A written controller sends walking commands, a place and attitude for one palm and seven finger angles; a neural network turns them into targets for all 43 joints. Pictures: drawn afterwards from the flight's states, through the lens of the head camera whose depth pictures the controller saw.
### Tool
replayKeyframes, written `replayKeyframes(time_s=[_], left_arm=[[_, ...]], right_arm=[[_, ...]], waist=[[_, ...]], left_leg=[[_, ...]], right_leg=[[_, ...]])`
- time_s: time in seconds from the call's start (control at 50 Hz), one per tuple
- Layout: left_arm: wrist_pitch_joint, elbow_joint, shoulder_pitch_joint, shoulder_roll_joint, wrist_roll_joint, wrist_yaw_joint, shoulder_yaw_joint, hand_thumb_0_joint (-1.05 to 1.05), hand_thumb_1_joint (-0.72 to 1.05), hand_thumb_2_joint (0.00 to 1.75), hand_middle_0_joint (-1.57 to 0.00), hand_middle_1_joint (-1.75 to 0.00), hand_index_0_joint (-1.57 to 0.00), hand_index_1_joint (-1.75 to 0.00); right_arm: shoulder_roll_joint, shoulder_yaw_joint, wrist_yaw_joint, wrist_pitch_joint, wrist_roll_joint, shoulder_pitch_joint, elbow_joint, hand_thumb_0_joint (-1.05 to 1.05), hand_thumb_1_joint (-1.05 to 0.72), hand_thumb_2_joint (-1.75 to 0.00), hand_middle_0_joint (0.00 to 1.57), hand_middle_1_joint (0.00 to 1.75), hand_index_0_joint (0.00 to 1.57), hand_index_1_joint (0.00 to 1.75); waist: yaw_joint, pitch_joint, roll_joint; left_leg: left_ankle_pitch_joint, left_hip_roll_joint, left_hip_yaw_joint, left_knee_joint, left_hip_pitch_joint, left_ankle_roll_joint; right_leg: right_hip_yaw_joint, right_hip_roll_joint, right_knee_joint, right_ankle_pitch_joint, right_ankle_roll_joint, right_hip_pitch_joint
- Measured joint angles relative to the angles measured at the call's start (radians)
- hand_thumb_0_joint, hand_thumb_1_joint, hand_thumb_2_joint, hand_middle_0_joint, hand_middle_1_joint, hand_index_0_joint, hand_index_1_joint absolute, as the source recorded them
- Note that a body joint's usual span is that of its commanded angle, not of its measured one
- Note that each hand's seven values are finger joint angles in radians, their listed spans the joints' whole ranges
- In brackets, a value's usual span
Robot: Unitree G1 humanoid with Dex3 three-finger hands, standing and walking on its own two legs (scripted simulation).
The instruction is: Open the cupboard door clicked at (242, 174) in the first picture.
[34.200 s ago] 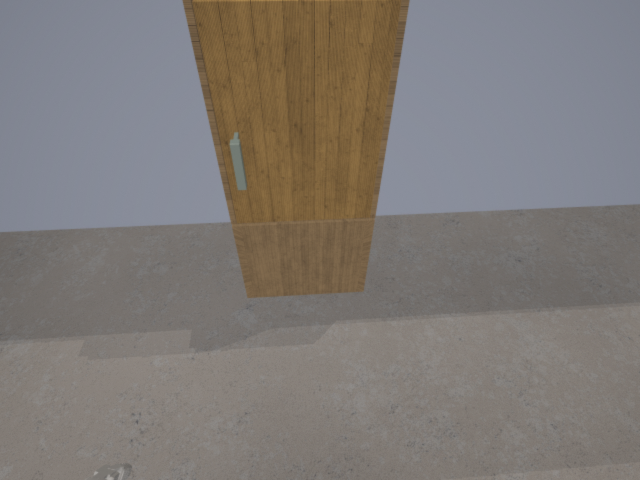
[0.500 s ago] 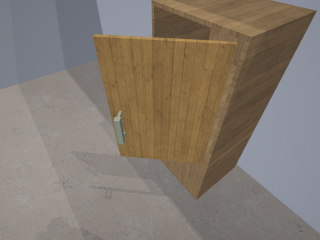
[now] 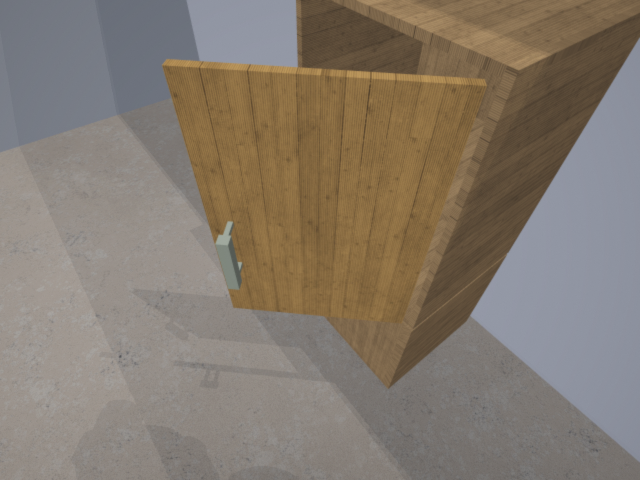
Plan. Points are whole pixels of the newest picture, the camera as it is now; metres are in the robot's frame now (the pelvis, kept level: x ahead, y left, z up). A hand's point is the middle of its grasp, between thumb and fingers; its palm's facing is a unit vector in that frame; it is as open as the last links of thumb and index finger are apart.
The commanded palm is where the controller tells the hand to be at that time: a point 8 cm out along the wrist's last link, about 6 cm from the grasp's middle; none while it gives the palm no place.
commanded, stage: look again from close up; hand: left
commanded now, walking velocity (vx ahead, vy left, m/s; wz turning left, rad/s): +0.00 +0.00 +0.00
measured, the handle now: (232, 255) +0.51 +0.20 -0.11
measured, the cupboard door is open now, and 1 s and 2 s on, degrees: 46 46 46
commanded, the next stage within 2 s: shuffle to correct the standing spot in 0.34 s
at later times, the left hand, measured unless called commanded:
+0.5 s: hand out of the picture +0.04 +0.19 -0.17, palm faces +0.01 -0.98 -0.22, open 7.4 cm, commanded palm none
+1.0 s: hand out of the picture +0.03 +0.20 -0.18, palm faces +0.01 -0.98 -0.20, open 7.4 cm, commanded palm none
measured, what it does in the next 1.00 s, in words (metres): stands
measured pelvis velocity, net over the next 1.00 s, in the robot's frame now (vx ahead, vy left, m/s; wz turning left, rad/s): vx -0.02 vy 0.02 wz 0.00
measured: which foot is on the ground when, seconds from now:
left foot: down 0.00-1.00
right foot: down 0.00-1.00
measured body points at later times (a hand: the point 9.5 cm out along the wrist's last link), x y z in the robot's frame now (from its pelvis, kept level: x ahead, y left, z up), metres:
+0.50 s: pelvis +0.02 +0.00 +0.00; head +0.04 +0.01 +0.45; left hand +0.04 +0.24 -0.15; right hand +0.07 -0.23 -0.15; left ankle +0.01 +0.11 -0.74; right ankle +0.00 -0.12 -0.74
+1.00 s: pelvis -0.02 +0.02 +0.00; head -0.01 +0.03 +0.45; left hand +0.03 +0.25 -0.16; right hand +0.00 -0.22 -0.15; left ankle +0.01 +0.11 -0.74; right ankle -0.02 -0.12 -0.73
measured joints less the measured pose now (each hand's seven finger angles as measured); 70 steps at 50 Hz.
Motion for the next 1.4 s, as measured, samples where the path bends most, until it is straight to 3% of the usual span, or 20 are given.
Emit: replayKeyframes(time_s=[0.48,0.8,0.94,1.04,1.1,1.16,1.26,1.3,1.34,1.4], left_arm=[[0.002,0.043,-0.019,0.024,0.002,0.001,0.003,0.0,0.91,0.9,-0.2,-0.3,-0.2,-0.3],[0.051,-0.062,-0.059,0.029,0.008,0.006,0.039,0.0,0.91,0.9,-0.2,-0.3,-0.2,-0.3],[0.068,-0.06,-0.051,0.027,0.013,0.0,0.036,0.01,0.91,0.9,-0.2,-0.3,-0.2,-0.3],[0.053,-0.046,-0.022,0.009,0.019,-0.013,0.036,0.0,0.91,0.9,-0.2,-0.3,-0.2,-0.3],[0.038,-0.033,0.01,-0.005,0.016,-0.013,0.033,0.0,0.91,0.9,-0.2,-0.3,-0.2,-0.3],[0.019,-0.005,0.033,-0.01,0.01,-0.005,0.028,0.01,0.92,0.9,-0.2,-0.3,-0.2,-0.3],[-0.016,0.022,0.083,-0.055,0.009,0.011,-0.013,0.01,0.92,0.9,-0.2,-0.3,-0.2,-0.3],[-0.021,0.033,0.097,-0.061,0.007,0.012,-0.016,0.01,0.91,0.9,-0.2,-0.3,-0.2,-0.3],[-0.018,0.046,0.094,-0.054,0.005,0.016,-0.014,0.01,0.91,0.9,-0.2,-0.3,-0.2,-0.3],[-0.012,0.053,0.083,-0.046,-0.001,0.022,-0.012,0.01,0.91,0.9,-0.2,-0.3,-0.2,-0.3]], right_arm=[[-0.008,0.002,-0.009,-0.002,0.003,-0.087,0.037,0.01,-0.91,-0.9,0.2,0.3,0.2,0.3],[-0.02,-0.044,-0.01,0.058,-0.005,-0.121,-0.065,0.01,-0.91,-0.9,0.2,0.3,0.2,0.3],[-0.013,-0.043,0.004,0.044,-0.014,-0.061,-0.055,0.01,-0.91,-0.9,0.2,0.3,0.2,0.3],[0.004,-0.029,0.005,0.041,-0.017,0.01,-0.014,0.01,-0.91,-0.9,0.2,0.3,0.2,0.3],[0.016,-0.023,0.0,0.037,-0.016,0.03,0.003,0.01,-0.91,-0.9,0.2,0.3,0.2,0.3],[0.031,-0.017,-0.006,0.024,-0.008,0.028,0.01,0.01,-0.91,-0.9,0.2,0.3,0.2,0.3],[-0.003,-0.019,0.009,0.04,-0.009,0.009,-0.02,0.02,-0.93,-0.9,0.2,0.3,0.2,0.3],[-0.006,-0.018,0.007,0.031,-0.006,0.009,-0.027,0.02,-0.93,-0.9,0.2,0.3,0.2,0.3],[0.004,-0.015,-0.002,0.017,-0.003,0.006,-0.021,0.02,-0.93,-0.9,0.2,0.3,0.2,0.3],[0.009,-0.004,-0.017,0.001,0.0,0.007,-0.012,0.02,-0.94,-0.9,0.2,0.3,0.2,0.3]], waist=[[0.016,0.002,-0.01],[0.014,0.079,0.007],[-0.005,0.028,-0.009],[-0.003,-0.03,0.001],[0.002,-0.047,-0.003],[0.009,-0.033,-0.026],[-0.006,0.002,0.053],[-0.01,0.007,0.058],[-0.009,0.011,0.03],[0.004,0.002,0.006]], left_leg=[[-0.023,-0.001,0.0,-0.033,0.066,0.0],[-0.037,0.001,0.019,0.104,-0.059,0.009],[-0.03,-0.009,0.011,0.112,-0.078,0.023],[0.004,-0.001,-0.006,0.035,-0.056,0.037],[0.024,-0.004,-0.004,-0.003,-0.044,0.03],[0.019,-0.02,0.019,0.008,-0.049,0.018],[-0.083,0.023,-0.037,0.181,-0.114,-0.012],[-0.085,0.025,-0.041,0.159,-0.087,-0.008],[-0.109,0.005,-0.033,0.126,-0.054,0.02],[-0.101,-0.015,-0.019,0.113,-0.027,0.033]], right_leg=[[-0.001,0.001,-0.053,-0.012,0.006,0.075],[0.021,-0.005,0.107,-0.032,0.005,-0.066],[0.015,-0.012,0.12,-0.071,0.006,-0.081],[-0.013,0.017,0.21,-0.164,-0.022,-0.074],[-0.033,0.026,0.14,-0.153,-0.027,-0.013],[-0.013,0.02,-0.012,-0.05,-0.033,0.053],[-0.031,0.082,-0.042,-0.054,-0.039,0.063],[-0.032,0.09,-0.033,-0.065,-0.039,0.065],[-0.025,0.071,-0.004,-0.088,-0.034,0.067],[-0.014,0.05,0.012,-0.11,-0.024,0.081]])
